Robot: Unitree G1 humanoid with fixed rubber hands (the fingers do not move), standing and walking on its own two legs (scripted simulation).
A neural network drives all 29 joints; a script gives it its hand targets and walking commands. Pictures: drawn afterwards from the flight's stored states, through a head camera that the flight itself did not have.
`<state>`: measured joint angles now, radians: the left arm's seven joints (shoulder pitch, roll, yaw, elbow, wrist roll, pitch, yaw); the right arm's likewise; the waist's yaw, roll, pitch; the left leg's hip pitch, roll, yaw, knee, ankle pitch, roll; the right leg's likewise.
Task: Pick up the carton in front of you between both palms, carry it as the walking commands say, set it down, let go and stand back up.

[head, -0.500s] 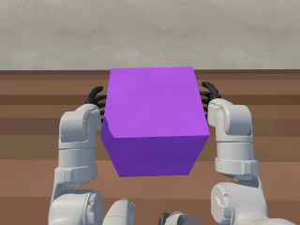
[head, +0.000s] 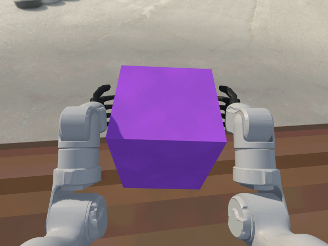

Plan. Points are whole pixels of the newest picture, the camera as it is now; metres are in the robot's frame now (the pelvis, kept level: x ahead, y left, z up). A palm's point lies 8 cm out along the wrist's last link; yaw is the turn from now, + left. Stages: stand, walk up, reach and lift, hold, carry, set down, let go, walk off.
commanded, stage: carry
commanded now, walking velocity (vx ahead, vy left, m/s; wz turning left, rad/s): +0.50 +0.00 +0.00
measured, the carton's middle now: (164, 132) +0.36 -0.02 +0.12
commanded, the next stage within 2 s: none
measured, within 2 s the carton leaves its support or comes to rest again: neither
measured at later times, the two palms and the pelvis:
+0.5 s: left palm (81, 110) +0.66 +0.28 -0.04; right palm (155, 99) +0.69 -0.02 -0.02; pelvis +0.33 +0.09 -0.14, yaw +2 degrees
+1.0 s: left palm (93, 113) +1.03 +0.36 -0.37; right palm (139, 113) +1.01 +0.06 -0.36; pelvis +0.69 +0.23 -0.39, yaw +2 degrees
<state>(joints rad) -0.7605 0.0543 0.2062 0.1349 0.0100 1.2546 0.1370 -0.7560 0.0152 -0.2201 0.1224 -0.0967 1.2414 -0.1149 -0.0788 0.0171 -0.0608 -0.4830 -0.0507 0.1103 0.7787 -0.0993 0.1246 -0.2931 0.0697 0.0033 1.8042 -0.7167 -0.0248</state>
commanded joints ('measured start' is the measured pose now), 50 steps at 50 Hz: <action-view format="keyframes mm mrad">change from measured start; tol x32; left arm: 1 -683 -934 -473 -31 -294 17 -182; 50 -285 -1168 -649 -113 -265 -347 -206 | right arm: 1 -745 903 552 -53 523 20 247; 21 -538 1102 805 -271 546 -184 263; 31 -242 782 421 12 190 -166 211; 43 -689 1198 750 -126 580 -229 226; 50 -421 1231 792 -61 591 -326 254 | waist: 1 58 169 -283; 18 -74 -57 -375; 22 464 -178 -370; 28 173 225 -228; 50 -54 44 -442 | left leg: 1 536 340 -645 -254 274 43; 16 717 -2 -233 165 464 -164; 21 5 62 -16 718 673 -157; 23 -356 -154 45 1200 -583 -181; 25 -711 -3 -378 1039 -576 -133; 32 61 -25 -45 -85 576 -111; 35 442 13 -24 -331 555 -77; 38 869 304 -442 -37 702 137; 41 618 357 -843 -113 129 165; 50 599 78 -397 250 451 -61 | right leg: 1 -535 28 98 93 69 1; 16 -628 32 -139 -915 921 3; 20 270 104 -251 -1104 1297 -42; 24 728 -250 327 -1125 1531 -275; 25 820 -421 624 -1100 1063 -394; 29 -74 -160 270 -1040 1022 -214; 36 -384 -130 41 -343 627 -108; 38 -677 63 -11 201 -81 7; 50 -622 -25 -31 -752 800 -28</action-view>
